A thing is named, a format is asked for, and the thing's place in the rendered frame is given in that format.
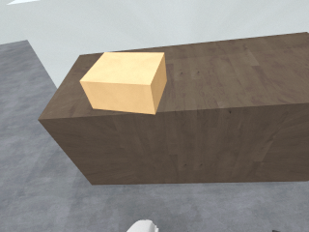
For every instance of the carton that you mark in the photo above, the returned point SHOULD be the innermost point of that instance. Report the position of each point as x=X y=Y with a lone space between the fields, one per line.
x=126 y=81

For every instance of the left robot thigh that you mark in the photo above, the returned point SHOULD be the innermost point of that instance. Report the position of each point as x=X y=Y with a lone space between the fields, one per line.
x=143 y=226

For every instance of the pedestal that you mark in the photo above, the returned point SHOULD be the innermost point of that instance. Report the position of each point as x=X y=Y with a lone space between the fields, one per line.
x=232 y=111

